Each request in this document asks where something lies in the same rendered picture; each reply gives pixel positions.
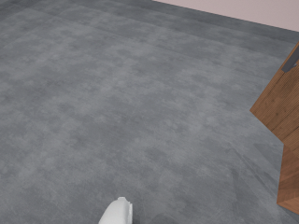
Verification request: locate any robot left thigh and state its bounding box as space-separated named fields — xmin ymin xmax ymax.
xmin=98 ymin=200 xmax=133 ymax=224

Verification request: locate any cupboard door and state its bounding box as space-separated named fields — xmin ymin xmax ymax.
xmin=249 ymin=41 xmax=299 ymax=158

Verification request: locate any handle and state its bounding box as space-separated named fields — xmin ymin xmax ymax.
xmin=281 ymin=46 xmax=299 ymax=73

